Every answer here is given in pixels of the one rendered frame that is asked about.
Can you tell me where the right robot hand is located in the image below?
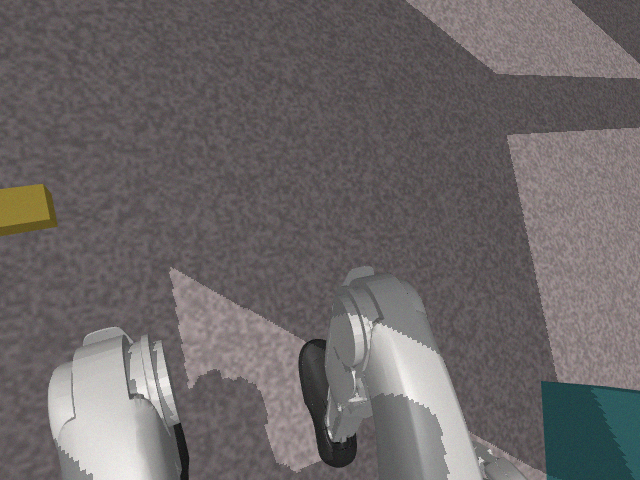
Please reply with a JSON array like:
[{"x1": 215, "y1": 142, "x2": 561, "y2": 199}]
[{"x1": 472, "y1": 441, "x2": 528, "y2": 480}]

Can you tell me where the left robot foot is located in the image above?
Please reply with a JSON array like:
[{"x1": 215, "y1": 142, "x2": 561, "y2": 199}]
[{"x1": 173, "y1": 422, "x2": 189, "y2": 480}]

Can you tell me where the right robot foot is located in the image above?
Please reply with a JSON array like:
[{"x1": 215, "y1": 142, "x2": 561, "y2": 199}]
[{"x1": 298, "y1": 339, "x2": 357, "y2": 468}]

